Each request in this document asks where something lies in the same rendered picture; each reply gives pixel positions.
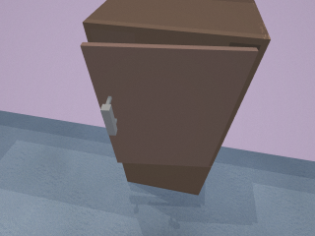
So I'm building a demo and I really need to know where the cupboard door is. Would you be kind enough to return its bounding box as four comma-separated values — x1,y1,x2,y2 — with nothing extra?
80,42,259,167

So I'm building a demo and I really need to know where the handle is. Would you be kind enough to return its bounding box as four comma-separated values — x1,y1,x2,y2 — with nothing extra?
100,96,118,136

